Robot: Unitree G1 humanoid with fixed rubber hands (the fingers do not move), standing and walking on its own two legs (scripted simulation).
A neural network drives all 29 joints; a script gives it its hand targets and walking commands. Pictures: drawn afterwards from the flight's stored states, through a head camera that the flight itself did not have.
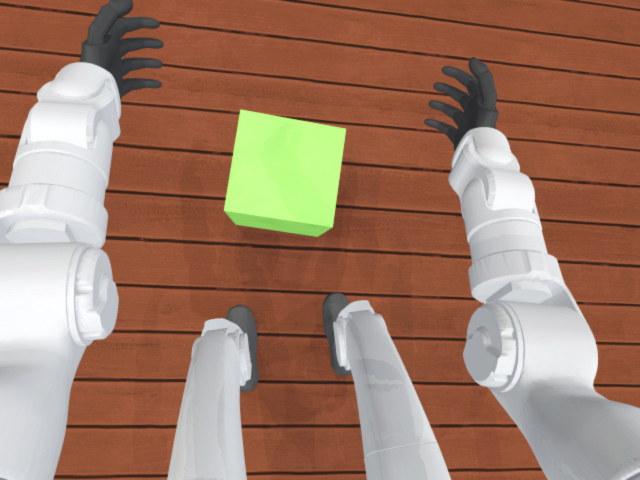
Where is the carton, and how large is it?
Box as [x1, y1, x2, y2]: [224, 109, 345, 236]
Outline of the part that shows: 240,109 224,211 236,224 317,236 332,227 345,129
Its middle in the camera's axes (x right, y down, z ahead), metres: -0.08 -0.12 +0.87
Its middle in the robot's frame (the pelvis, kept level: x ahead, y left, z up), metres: +0.52 -0.04 -0.52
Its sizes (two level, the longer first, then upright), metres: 0.210 0.200 0.250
